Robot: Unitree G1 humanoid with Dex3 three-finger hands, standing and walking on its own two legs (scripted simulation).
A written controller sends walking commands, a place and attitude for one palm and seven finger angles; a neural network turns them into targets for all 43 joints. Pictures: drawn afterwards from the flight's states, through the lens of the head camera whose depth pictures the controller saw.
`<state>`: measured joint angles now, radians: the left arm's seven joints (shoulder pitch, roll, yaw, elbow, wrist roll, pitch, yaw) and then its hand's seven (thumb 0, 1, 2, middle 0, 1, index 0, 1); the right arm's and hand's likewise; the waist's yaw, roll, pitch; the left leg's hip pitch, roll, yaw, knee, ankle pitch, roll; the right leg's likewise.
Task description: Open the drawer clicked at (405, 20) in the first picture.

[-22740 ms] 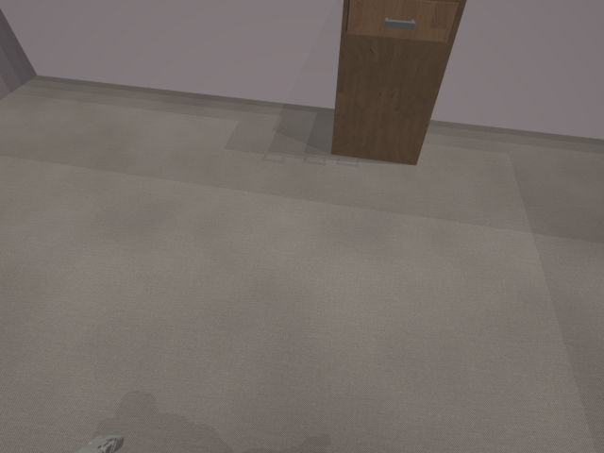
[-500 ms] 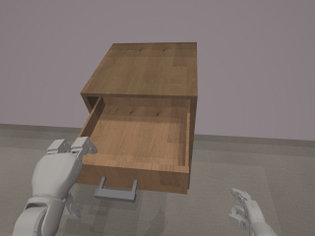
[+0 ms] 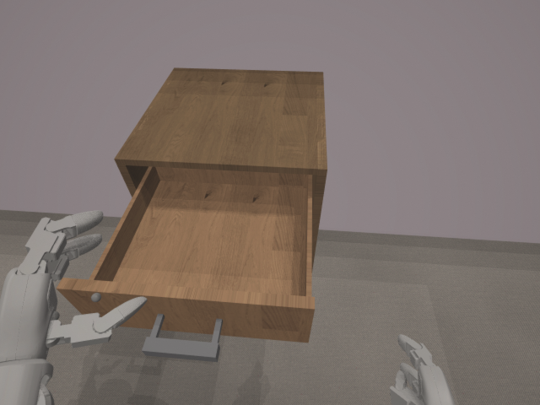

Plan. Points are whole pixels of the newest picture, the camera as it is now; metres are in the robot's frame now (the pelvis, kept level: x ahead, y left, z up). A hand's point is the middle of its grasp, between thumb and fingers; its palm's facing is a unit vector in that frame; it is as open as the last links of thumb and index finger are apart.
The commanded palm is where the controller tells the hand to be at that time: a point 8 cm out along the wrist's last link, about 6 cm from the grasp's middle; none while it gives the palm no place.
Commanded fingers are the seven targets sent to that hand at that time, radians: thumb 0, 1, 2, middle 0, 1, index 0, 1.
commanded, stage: draw the hand back to the body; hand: left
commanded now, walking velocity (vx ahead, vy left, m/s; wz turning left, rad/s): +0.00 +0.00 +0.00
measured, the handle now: (185, 336) +0.23 +0.18 -0.07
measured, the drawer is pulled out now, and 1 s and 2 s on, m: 0.30 0.30 0.30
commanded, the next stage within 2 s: step back with the hand held close in 0.50 s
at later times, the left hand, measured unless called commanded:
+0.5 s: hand (70, 297) +0.18 +0.24 +0.16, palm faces +0.42 -0.81 -0.41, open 7.6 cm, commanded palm +0.13 +0.28 +0.17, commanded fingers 0.00 0.90 0.90 -0.20 -0.30 -0.20 -0.30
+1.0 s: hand (61, 316) +0.16 +0.24 +0.15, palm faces +0.29 -0.80 -0.53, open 7.4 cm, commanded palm +0.10 +0.29 +0.17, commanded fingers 0.00 0.90 0.90 -0.20 -0.30 -0.20 -0.30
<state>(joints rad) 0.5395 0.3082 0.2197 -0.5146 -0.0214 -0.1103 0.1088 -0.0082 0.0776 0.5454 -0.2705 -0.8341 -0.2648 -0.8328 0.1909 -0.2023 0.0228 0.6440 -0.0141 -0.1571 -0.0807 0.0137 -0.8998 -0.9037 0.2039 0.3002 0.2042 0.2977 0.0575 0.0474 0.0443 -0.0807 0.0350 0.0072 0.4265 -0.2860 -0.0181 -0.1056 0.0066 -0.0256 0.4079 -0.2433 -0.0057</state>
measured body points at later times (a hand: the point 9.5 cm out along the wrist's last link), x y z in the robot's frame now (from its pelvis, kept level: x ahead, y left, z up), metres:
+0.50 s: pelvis +0.00 +0.00 +0.00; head +0.00 -0.02 +0.45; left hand +0.15 +0.28 +0.18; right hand +0.21 -0.20 -0.08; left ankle -0.03 +0.13 -0.74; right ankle -0.01 -0.12 -0.74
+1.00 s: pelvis -0.03 +0.01 -0.01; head +0.01 +0.01 +0.44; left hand +0.14 +0.29 +0.18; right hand +0.15 -0.23 -0.09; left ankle -0.03 +0.13 -0.74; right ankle -0.01 -0.12 -0.74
